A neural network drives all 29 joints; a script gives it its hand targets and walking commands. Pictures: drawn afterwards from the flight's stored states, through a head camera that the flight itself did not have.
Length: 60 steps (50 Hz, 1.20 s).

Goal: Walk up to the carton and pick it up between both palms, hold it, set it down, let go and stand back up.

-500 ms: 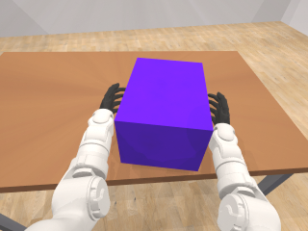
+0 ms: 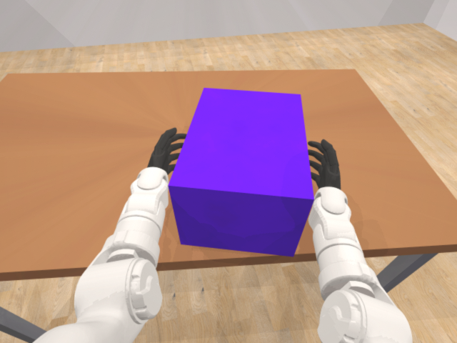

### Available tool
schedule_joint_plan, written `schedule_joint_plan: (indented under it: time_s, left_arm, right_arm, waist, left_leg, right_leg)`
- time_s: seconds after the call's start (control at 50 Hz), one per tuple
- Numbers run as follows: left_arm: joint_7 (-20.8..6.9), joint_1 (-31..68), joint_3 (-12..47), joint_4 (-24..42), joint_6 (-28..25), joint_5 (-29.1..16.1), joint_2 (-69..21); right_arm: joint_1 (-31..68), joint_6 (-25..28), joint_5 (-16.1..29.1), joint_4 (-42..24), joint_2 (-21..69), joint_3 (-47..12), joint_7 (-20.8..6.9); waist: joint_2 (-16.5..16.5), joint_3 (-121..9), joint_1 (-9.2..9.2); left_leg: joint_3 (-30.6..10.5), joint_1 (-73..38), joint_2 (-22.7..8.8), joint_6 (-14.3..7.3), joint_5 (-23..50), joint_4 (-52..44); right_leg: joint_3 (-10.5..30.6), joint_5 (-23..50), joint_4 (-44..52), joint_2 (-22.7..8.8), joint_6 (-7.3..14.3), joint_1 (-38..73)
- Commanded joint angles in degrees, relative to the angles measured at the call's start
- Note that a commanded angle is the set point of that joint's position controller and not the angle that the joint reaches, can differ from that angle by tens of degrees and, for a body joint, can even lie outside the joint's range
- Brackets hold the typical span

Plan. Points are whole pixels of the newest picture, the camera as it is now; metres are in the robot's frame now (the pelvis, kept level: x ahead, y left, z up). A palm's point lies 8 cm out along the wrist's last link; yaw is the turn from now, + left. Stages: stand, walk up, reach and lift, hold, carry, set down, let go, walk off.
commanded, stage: set down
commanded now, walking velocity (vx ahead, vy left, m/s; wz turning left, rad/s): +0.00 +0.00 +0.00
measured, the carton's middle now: (244, 164) +0.46 -0.04 +0.05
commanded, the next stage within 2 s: none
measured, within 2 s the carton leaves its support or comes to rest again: rests again in 0.62 s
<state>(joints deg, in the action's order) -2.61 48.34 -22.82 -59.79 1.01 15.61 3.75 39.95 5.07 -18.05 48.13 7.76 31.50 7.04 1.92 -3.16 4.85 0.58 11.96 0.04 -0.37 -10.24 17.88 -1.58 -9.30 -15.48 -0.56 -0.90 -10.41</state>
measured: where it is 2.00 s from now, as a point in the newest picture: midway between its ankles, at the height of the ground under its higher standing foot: outside the picture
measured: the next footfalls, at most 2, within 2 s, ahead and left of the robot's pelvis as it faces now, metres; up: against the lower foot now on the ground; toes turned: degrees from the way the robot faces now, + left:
none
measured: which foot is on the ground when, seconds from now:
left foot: down 0.00-1.00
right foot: down 0.00-1.00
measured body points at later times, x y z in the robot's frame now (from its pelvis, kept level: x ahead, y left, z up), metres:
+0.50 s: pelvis -0.01 +0.00 +0.00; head +0.03 +0.02 +0.45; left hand +0.44 +0.13 +0.07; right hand +0.39 -0.18 +0.07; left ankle -0.02 +0.11 -0.75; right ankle -0.02 -0.12 -0.75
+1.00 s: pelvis +0.01 +0.00 +0.00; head +0.06 +0.02 +0.45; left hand +0.45 +0.13 +0.06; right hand +0.40 -0.18 +0.06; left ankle -0.02 +0.11 -0.75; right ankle -0.02 -0.12 -0.75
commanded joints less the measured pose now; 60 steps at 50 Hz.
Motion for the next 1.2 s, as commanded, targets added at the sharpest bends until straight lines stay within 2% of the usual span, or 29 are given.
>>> schedule_joint_plan:
  time_s: [0.0, 0.02, 0.04, 0.1, 0.2, 0.32, 0.48, 0.5, 0.58, 0.66, 0.78, 1.02, 1.1, 1.18]
  left_arm:
    - [-7.6, 40.0, 11.3, 6.7, -5.1, 0.5, -30.6]
    - [-7.3, 39.9, 11.1, 6.1, -5.4, 0.9, -30.6]
    - [-7.0, 41.3, 11.6, 6.8, -6.0, 0.6, -30.9]
    - [-6.3, 42.1, 11.7, 6.3, -7.1, 0.8, -31.2]
    - [-5.5, 40.7, 10.3, 3.7, -8.0, 2.0, -30.7]
    - [-5.4, 40.6, 10.0, 2.7, -8.5, 2.6, -30.8]
    - [-6.0, 36.7, 7.9, 0.5, -9.6, 4.1, -30.2]
    - [-6.1, 36.2, 7.6, 0.3, -9.9, 4.2, -30.1]
    - [-6.4, 34.3, 7.7, -0.3, -10.0, 4.8, -30.0]
    - [-6.7, 32.5, 7.6, -0.2, -10.0, 5.3, -30.4]
    - [-6.8, 28.6, 7.5, -0.3, -9.3, 6.3, -30.8]
    - [-6.7, 25.3, 6.9, 0.7, -8.1, 8.1, -30.8]
    - [-6.9, 24.5, 6.1, 0.4, -8.0, 8.8, -30.5]
    - [-7.3, 24.2, 4.7, 0.4, -8.0, 9.4, -29.5]
  right_arm:
    - [39.8, 5.6, -3.0, -5.9, 27.4, -17.4, -9.5]
    - [39.9, 5.9, -3.3, -5.5, 27.1, -17.0, -9.8]
    - [40.0, 6.2, -3.8, -5.3, 27.1, -16.2, -10.0]
    - [40.1, 7.3, -4.9, -4.7, 27.0, -15.0, -10.5]
    - [40.1, 8.5, -7.0, -3.8, 26.4, -13.5, -10.9]
    - [39.2, 8.8, -8.3, -2.0, 26.1, -11.4, -11.0]
    - [35.9, 9.6, -9.1, -0.6, 27.0, -12.1, -10.7]
    - [35.9, 9.9, -9.1, -1.1, 27.3, -12.8, -10.6]
    - [33.5, 10.0, -9.1, 0.4, 28.0, -13.2, -10.2]
    - [32.1, 10.8, -8.5, 0.6, 28.4, -14.2, -9.8]
    - [29.1, 11.4, -8.2, 2.2, 28.1, -14.8, -9.5]
    - [26.7, 12.5, -8.8, 2.9, 26.9, -12.9, -9.3]
    - [25.6, 12.2, -9.6, 3.4, 26.8, -11.7, -9.2]
    - [24.9, 11.9, -10.2, 2.8, 27.1, -11.5, -9.1]
  waist:
    - [-4.0, -31.2, -0.55]
    - [-4.7, -31.6, -1.0]
    - [-4.9, -32.8, -0.51]
    - [-6.0, -33.7, -0.88]
    - [-5.1, -33.1, -1.68]
    - [-5.1, -31.7, -0.99]
    - [-3.2, -30.6, -0.96]
    - [-2.7, -30.9, -1.49]
    - [-2.5, -28.8, -0.57]
    - [-2.7, -28.4, -0.86]
    - [-3.5, -25.8, -1.09]
    - [-4.5, -23.8, -1.12]
    - [-3.9, -22.0, -0.72]
    - [-3.3, -21.6, -1.04]
  left_leg:
    - [5.4, -6.2, 0.5, 4.0, 19.7, 0.0]
    - [5.4, -7.2, 0.3, 4.3, 20.4, 0.4]
    - [5.4, -8.3, 0.1, 4.6, 20.3, 0.5]
    - [5.4, -10.3, -0.2, 5.0, 21.6, 1.4]
    - [5.6, -9.5, -0.5, 4.5, 19.9, 1.3]
    - [5.5, -9.8, -0.8, 4.7, 18.5, 1.0]
    - [5.5, -6.7, -0.5, 4.0, 20.1, 0.8]
    - [5.7, -5.7, -0.3, 3.6, 20.1, 0.7]
    - [5.6, -4.5, -0.3, 3.5, 20.0, 0.4]
    - [5.5, -4.4, -0.2, 3.4, 22.2, 0.9]
    - [5.4, -5.3, -0.3, 3.4, 24.3, 1.6]
    - [5.2, -7.6, -0.5, 3.7, 24.5, 2.3]
    - [5.2, -7.2, -0.5, 3.5, 22.7, 1.8]
    - [5.5, -4.7, -0.1, 2.7, 19.7, 0.8]
  right_leg:
    - [-3.9, 30.7, -4.2, 1.0, -2.2, 18.6]
    - [-4.0, 29.5, -4.0, 1.1, -1.9, 17.2]
    - [-4.4, 27.4, -3.6, 1.3, -1.7, 15.6]
    - [-4.7, 24.2, -2.9, 1.5, -1.1, 12.3]
    - [-4.5, 20.6, -2.2, 1.3, -0.7, 11.3]
    - [-4.9, 18.7, -1.7, 1.4, -0.7, 9.5]
    - [-4.3, 26.2, -3.2, 1.1, -1.6, 14.2]
    - [-4.1, 27.6, -3.6, 0.9, -1.7, 15.2]
    - [-3.8, 30.8, -4.4, 0.8, -2.2, 17.1]
    - [-3.8, 33.3, -4.6, 0.9, -2.3, 17.3]
    - [-4.1, 33.7, -4.5, 1.1, -2.2, 16.2]
    - [-5.0, 28.9, -3.1, 1.7, -1.7, 12.1]
    - [-4.9, 27.7, -2.9, 1.5, -2.0, 11.7]
    - [-4.5, 28.5, -3.3, 1.0, -2.5, 13.4]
